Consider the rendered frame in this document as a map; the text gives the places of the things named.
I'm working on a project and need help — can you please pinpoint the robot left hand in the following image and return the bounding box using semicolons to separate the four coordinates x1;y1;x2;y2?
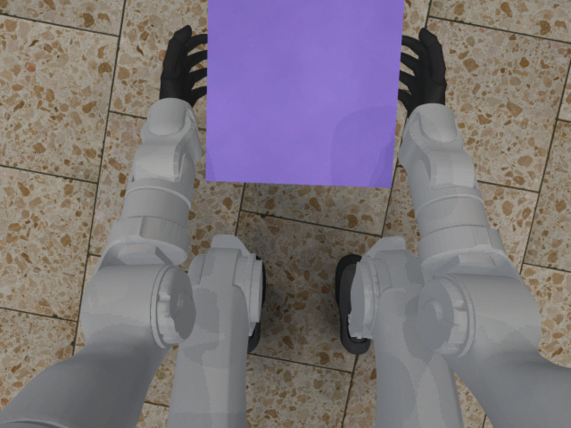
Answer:
159;25;208;108

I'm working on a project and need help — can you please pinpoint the robot right forearm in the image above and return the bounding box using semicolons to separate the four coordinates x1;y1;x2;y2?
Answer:
398;103;542;334

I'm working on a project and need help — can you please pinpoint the robot right shin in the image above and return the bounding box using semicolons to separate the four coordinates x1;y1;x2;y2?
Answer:
348;236;434;340

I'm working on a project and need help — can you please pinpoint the robot right hand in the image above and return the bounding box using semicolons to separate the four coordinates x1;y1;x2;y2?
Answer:
398;28;447;118

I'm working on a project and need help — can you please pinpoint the robot left upper arm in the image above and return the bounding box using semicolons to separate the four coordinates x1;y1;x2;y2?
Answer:
0;264;196;428

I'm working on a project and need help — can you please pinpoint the robot left forearm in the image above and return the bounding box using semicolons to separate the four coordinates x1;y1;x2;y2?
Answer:
80;98;203;335

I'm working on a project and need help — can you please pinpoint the right robot thigh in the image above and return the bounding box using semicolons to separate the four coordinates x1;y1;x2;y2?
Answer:
353;250;465;428

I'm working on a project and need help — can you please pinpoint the robot right upper arm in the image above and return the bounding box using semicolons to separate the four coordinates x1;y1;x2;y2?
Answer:
416;273;571;428

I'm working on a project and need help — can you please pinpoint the carton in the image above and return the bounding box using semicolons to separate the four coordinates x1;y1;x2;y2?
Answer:
206;0;404;188

